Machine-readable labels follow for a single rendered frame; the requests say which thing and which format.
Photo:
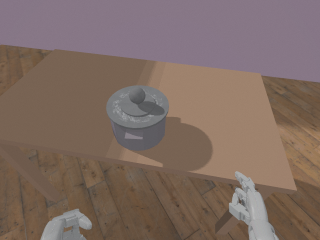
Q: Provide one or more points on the left robot hand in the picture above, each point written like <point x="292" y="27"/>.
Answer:
<point x="54" y="230"/>

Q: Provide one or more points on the table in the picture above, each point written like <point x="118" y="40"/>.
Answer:
<point x="219" y="121"/>

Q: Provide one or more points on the right robot hand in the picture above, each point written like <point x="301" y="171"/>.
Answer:
<point x="253" y="206"/>

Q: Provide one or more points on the lid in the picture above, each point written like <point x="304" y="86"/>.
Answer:
<point x="126" y="114"/>

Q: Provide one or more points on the knob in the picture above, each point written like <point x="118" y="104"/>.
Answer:
<point x="137" y="95"/>

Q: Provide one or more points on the robot right forearm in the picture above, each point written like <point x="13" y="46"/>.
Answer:
<point x="261" y="230"/>

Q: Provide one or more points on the pot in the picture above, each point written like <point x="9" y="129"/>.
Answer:
<point x="140" y="139"/>

